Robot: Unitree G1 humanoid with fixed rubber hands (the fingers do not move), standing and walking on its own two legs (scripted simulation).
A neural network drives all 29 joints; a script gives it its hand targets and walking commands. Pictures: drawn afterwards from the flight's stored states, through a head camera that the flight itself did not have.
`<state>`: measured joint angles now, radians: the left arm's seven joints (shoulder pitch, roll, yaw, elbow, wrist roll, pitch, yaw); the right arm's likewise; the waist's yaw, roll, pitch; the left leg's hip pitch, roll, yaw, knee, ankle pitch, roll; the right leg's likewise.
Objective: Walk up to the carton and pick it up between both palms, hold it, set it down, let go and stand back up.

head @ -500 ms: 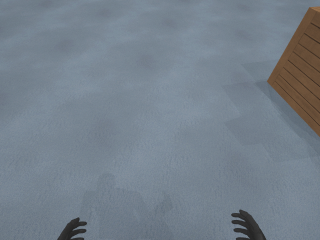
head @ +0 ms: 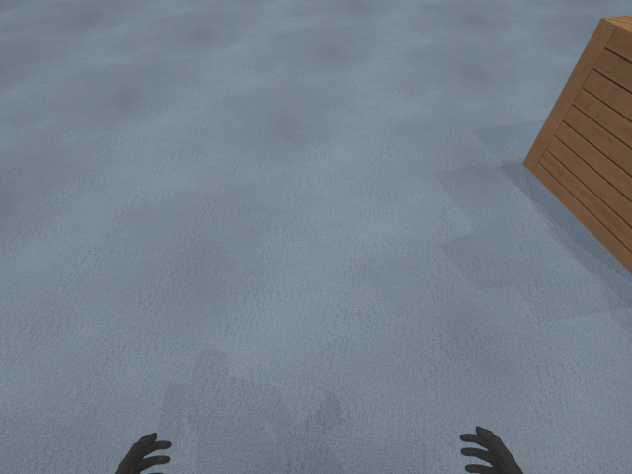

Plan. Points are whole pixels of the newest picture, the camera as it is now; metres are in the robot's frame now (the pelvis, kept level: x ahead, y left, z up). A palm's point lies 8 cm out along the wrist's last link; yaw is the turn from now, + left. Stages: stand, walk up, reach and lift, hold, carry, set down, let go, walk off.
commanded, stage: stand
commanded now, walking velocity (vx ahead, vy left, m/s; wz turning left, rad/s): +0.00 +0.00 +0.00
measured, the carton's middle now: out of the picture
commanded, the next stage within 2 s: walk up in 0.56 s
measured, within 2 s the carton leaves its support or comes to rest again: neither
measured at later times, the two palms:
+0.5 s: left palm out of the picture +0.10 +0.24 -0.10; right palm out of the picture +0.10 -0.25 -0.09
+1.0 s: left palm out of the picture +0.14 +0.23 -0.09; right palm out of the picture +0.04 -0.33 -0.09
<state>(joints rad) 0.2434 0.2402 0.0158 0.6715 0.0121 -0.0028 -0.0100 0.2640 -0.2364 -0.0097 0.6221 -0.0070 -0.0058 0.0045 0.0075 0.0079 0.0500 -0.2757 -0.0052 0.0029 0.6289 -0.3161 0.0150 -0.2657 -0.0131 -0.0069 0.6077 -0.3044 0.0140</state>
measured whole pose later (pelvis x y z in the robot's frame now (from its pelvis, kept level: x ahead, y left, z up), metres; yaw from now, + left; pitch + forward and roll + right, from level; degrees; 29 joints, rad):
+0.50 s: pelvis -0.01 -0.01 +0.00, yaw +0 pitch -2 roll +0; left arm 0.26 0.24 0.01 0.69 0.01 0.00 -0.01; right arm 0.28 -0.24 -0.01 0.65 -0.01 0.00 0.00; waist 0.00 0.00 0.05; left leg -0.27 0.00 0.00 0.61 -0.30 0.01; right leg -0.26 -0.01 -0.01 0.59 -0.29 0.00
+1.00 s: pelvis +0.01 -0.04 +0.00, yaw -13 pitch -4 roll +1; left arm 0.36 0.32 0.08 0.70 0.07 0.06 -0.13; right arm 0.28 -0.31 -0.06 0.72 -0.08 -0.08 -0.03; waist -0.01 0.00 0.04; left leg -0.15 0.12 0.19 0.59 -0.37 -0.01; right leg -0.54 -0.10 -0.02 1.05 -0.36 0.03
